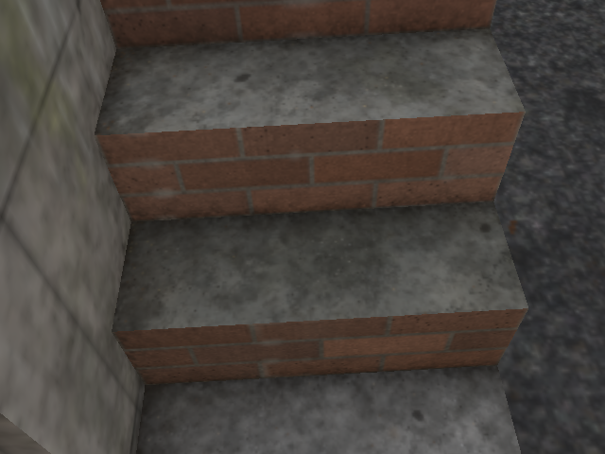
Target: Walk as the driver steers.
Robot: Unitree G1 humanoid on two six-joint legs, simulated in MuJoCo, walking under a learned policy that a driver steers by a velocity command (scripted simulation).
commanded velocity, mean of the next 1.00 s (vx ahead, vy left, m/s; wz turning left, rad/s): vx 0.37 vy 0.00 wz -0.11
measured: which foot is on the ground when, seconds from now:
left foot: up 0.00-0.18, down 0.20-1.00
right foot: down 0.00-1.00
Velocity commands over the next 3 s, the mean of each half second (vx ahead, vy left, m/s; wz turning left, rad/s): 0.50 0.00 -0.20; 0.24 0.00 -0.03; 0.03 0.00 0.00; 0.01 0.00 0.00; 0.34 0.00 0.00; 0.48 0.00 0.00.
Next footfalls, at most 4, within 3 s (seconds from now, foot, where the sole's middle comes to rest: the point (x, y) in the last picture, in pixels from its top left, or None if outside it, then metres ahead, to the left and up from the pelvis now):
0.20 left None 0.08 0.11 -0.78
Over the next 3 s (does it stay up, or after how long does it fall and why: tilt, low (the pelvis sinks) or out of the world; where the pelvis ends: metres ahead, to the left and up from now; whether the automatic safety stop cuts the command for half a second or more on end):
stays up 0.07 0.00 0.01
